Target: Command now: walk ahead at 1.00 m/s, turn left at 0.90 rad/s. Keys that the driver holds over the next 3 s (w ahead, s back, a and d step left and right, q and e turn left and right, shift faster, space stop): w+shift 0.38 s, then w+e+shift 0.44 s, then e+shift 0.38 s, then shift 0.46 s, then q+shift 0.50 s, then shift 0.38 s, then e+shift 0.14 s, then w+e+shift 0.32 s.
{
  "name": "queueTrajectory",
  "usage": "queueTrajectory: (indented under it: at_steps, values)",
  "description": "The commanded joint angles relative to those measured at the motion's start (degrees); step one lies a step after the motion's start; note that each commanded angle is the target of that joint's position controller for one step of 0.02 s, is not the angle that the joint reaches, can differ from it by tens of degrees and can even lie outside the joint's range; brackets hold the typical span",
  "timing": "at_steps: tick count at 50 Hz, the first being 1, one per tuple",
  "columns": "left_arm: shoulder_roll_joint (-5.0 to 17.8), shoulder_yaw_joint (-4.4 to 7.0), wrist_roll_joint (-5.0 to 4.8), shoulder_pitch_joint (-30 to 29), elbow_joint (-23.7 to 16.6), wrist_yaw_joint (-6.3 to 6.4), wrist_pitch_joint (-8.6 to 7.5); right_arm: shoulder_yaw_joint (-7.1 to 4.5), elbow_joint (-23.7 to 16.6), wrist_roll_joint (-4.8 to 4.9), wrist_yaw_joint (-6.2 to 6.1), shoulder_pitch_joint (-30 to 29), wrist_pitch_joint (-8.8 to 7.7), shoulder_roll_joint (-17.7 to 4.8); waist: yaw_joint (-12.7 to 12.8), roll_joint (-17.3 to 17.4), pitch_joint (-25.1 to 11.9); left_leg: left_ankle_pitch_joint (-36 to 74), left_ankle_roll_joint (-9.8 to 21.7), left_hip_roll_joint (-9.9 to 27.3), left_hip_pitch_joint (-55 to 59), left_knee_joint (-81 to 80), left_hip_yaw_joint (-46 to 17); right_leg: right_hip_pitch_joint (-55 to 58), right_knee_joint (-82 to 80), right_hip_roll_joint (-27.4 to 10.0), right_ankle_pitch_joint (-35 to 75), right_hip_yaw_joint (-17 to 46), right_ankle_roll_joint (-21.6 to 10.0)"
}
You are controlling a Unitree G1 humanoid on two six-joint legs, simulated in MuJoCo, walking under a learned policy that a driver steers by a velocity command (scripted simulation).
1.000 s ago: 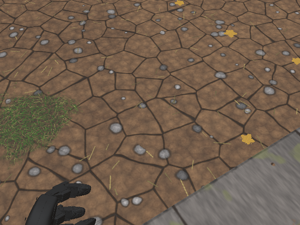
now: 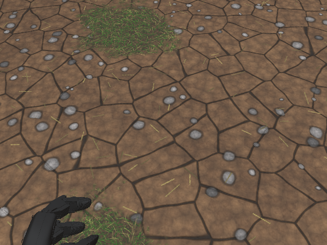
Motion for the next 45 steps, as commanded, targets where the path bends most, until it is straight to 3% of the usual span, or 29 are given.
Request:
queueTrajectory:
  at_steps: [1,2,3,4,6,8,11,15,16,18,19,20,21,22,23,24,25,26,27,28,31,34,37,38,40,42,43,44,45]
  values:
    - [17.52,7.24,1.33,23.07,2.73,1.14,0.47,2.73,-9.54,0.65,-0.34,-2.12,-1.17,0.89,10.36,-21.49,-22.23,3.97,0.07,3.69,-43.57,39.14,7.35,51.81,-19.48,-25.32,-46.73,51.72,-10.43]
    - [11.08,6.03,0.66,17.92,2.12,0.78,0.7,2.14,-8.58,-1.02,-0.15,-7.41,-0.41,-2.36,10.58,-11.7,-12.53,10.49,-0.08,7.36,-44.58,37.94,9.08,42.72,-19.18,-21.24,-43.55,40.39,-10.03]
    - [8.02,5.34,0.45,16.84,3.36,0.28,0.79,2.14,-8.76,-1.93,0.71,-9.97,-0.13,-2.54,9.97,-5.38,-7.63,13.93,-0.61,9.23,-42.72,34.46,9.92,35.67,-18.1,-17.76,-31.75,29.79,-9.36]
    - [6.75,4.95,0.57,18.31,5.21,0.04,0.61,2.36,-9.32,-2.47,1.6,-12.44,0.19,-1.63,9.73,-3.7,-4.9,14.39,-0.96,10.37,-40.86,31.96,9.58,30.92,-18.32,-14.73,-22.37,22.24,-8.23]
    - [4.28,4.16,-0.09,21.3,9.05,-0.49,-0.51,3.48,-10.7,-2.83,2.73,-12.96,1.18,1.44,7.57,-6.34,-1.85,13.86,-1.69,11.35,-39.92,29.05,8.36,25.94,-19.9,-12.22,-14.26,15.29,-7.97]
    - [4.57,4.21,-0.99,22.62,10.88,-1.28,-1.68,4.18,-12.18,-2.89,3.05,-14.99,1.76,2.23,6.41,-6.26,0.15,15.21,-2.17,11.06,-42.73,26.17,7.67,24.83,-22.38,-12.43,-8.62,11.53,-8.81]
    - [6.69,4.55,-1.16,23.0,12.13,-1.61,-2.38,4.81,-15.79,-2.87,3.45,-22.82,1.52,0.8,6.14,-5.16,3.92,23.04,-3.05,10.8,-44.11,14.98,9.14,22.29,-26.99,-11.41,0.05,2.84,-9.33]
    - [9.03,4.67,-1.75,26.59,14.43,-1.7,-2.42,6.13,-17.78,-2.21,4.91,-30.74,0.66,1.72,7.86,-3.22,6.71,31.37,-1.16,9.82,-30.61,-2.35,18.9,19.65,-33.96,-10.36,14.0,-6.16,-8.54]
    - [10.01,4.76,-1.71,27.79,15.37,-1.67,-2.22,6.25,-17.76,-2.23,4.7,-31.25,0.56,1.67,7.75,-3.48,6.65,30.62,-0.23,9.34,-29.38,-4.63,20.12,23.12,-32.83,-10.73,21.62,-7.49,-8.66]
    - [12.45,4.97,-1.7,29.86,16.91,-1.02,-1.61,5.88,-16.73,-2.92,3.59,-29.07,0.43,0.43,5.92,-6.51,2.67,24.96,1.63,5.67,-24.31,-7.06,23.21,31.53,-23.43,-11.49,50.77,-9.82,-8.11]
    - [13.91,5.14,-1.53,30.14,17.51,-0.5,-0.96,5.22,-15.2,-3.3,2.85,-23.69,0.38,-0.99,2.8,-8.47,-1.52,20.92,2.67,3.94,-18.06,-7.29,23.38,33.6,-13.87,-12.21,61.24,-10.69,-7.71]
    - [14.52,5.13,-1.69,29.53,17.8,-0.02,-0.15,4.21,-11.57,-3.38,1.94,-12.12,0.26,-2.52,-2.82,-9.0,-7.59,19.64,3.8,3.35,-4.71,-9.58,21.71,30.61,0.15,-12.08,63.24,-10.12,-7.32]
    - [13.45,4.79,-2.02,28.1,16.84,0.07,0.07,2.72,-8.31,-4.11,0.8,-1.37,0.14,-5.63,-7.96,-7.83,-12.93,17.73,4.79,8.67,11.57,-10.63,15.43,19.03,17.46,-9.93,49.73,-9.1,-6.91]
    - [3.91,3.02,-1.95,31.9,14.13,-0.94,-0.03,1.32,-7.25,-5.08,-0.38,1.19,-0.12,-11.01,-2.18,7.45,-20.57,2.77,5.43,26.82,27.47,-12.04,-6.83,0.7,39.79,-1.86,-9.56,-7.55,-6.71]
    - [6.29,3.6,-3.82,32.43,12.29,-0.69,-0.18,0.75,-8.51,-3.87,-0.62,1.62,0.13,-11.8,-1.79,9.5,-28.52,-1.72,7.6,35.17,30.42,-22.65,-31.27,-9.33,52.95,3.05,-19.45,1.13,-7.52]
    - [9.23,4.44,-3.3,24.53,11.15,-0.34,-0.07,1.02,-7.14,-3.04,-0.71,-1.96,-0.03,-8.14,-1.09,2.0,-16.88,0.91,6.11,30.8,21.68,-24.5,-20.74,-14.29,51.66,-0.88,-11.64,2.09,-8.1]
    - [6.99,3.8,-3.17,22.29,10.87,-0.79,-0.21,1.77,-6.09,-2.77,-0.56,-4.66,-0.75,-4.84,1.11,0.98,-7.56,8.08,5.53,28.83,10.95,-26.56,-12.41,-13.61,47.52,-2.73,-8.1,0.99,-7.81]
    - [5.62,3.62,-2.88,22.17,11.96,-1.29,0.37,2.12,-5.42,-2.95,-0.33,-6.76,-1.45,-2.56,3.55,-1.01,-3.34,12.97,3.91,26.22,3.28,-28.91,-6.17,-10.66,44.09,-4.54,-6.9,1.25,-7.38]
    - [4.59,3.6,-2.13,23.72,13.16,-1.86,1.53,2.67,-4.77,-2.57,-0.46,-7.86,-1.92,-0.71,5.91,-0.54,-1.22,15.48,2.0,23.47,-2.32,-31.19,-0.34,-7.23,42.31,-5.48,-6.33,1.48,-6.9]
    - [3.32,3.48,-1.74,25.89,13.79,-2.52,2.69,2.94,-4.15,-2.11,-0.46,-7.63,-2.45,0.21,7.52,2.55,-1.2,16.23,1.82,23.74,-5.18,-33.09,2.63,-5.02,41.11,-6.1,-6.22,1.44,-6.3]
    - [2.21,3.77,-1.33,18.1,11.82,-3.43,4.52,3.11,-1.8,-0.64,-0.1,-6.36,-3.99,1.68,7.92,1.61,4.02,25.53,-0.59,21.44,-6.35,-37.25,12.79,-11.36,38.64,-7.27,-2.39,0.05,-5.67]
    - [0.79,3.05,-2.15,9.86,8.37,-4.19,4.14,3.44,-0.52,-1.1,0.02,-5.39,-4.63,2.4,7.54,2.75,6.2,41.95,-3.63,17.2,-7.28,-38.02,24.24,-11.77,28.78,-5.17,7.94,-4.82,-6.29]
    - [1.1,2.43,-2.09,3.79,6.13,-5.42,3.64,3.52,0.5,-0.68,-0.86,-3.78,-4.73,0.61,7.12,0.27,7.0,55.07,-6.11,16.71,-4.7,-38.76,30.25,-6.46,15.08,-2.07,14.88,-11.2,-8.55]
    - [1.45,2.35,-1.98,3.11,5.84,-5.65,3.6,3.45,0.79,-0.58,-1.36,-2.98,-4.78,-0.57,7.34,0.42,6.39,65.37,-6.91,17.14,-2.32,-37.3,31.3,-3.52,11.63,0.12,16.38,-13.39,-9.54]
    - [3.7,2.84,-1.87,6.65,6.81,-5.61,3.79,2.73,0.54,-0.78,-2.81,-2.62,-4.05,-4.27,10.08,3.55,2.13,86.82,-8.19,19.11,4.07,-28.84,31.91,3.08,9.08,4.5,14.03,-16.03,-11.13]
    - [8.12,4.59,-1.45,22.7,11.16,-4.77,4.07,1.62,-1.15,-1.51,-3.96,-6.72,-2.03,-7.54,18.56,5.09,-5.39,98.39,-8.3,21.02,3.47,-7.44,30.73,18.99,8.87,8.5,7.25,-15.29,-12.91]
    - [10.53,6.09,-1.02,35.54,15.0,-3.7,3.94,1.3,-2.36,-1.78,-3.85,-10.07,-1.14,-8.03,23.9,3.4,-9.78,90.95,-8.01,21.2,-2.79,11.68,28.95,31.66,5.2,7.85,6.58,-10.38,-15.29]
    - [11.53,7.2,-1.81,35.29,15.96,-1.94,3.73,1.77,-1.86,-1.4,-2.28,-10.8,-1.02,-4.65,21.91,-4.86,-6.91,37.08,-8.25,11.54,-13.04,34.5,29.02,36.8,-1.14,4.6,10.22,-4.47,-17.1]
    - [18.12,8.39,-0.96,30.28,14.8,-1.58,4.15,3.75,-6.38,-2.21,-1.92,-5.13,-1.93,2.83,11.24,-16.46,-7.37,-3.18,-10.98,4.62,-36.13,55.48,23.73,48.55,6.98,-7.0,49.35,15.26,-23.63]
